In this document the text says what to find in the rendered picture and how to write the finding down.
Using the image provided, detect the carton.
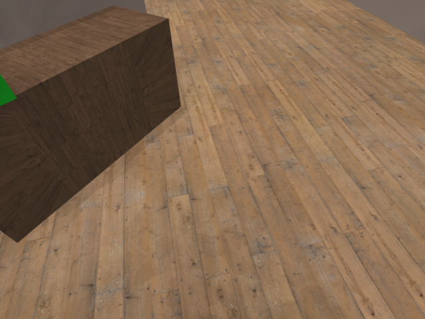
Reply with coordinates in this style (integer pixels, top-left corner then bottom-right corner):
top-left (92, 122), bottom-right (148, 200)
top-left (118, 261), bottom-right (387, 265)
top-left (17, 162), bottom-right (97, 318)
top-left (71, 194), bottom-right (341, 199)
top-left (0, 75), bottom-right (17, 106)

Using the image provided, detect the pedestal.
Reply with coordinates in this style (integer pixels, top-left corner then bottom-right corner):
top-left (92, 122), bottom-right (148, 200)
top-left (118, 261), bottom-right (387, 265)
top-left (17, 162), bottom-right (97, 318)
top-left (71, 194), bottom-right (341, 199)
top-left (0, 5), bottom-right (181, 243)

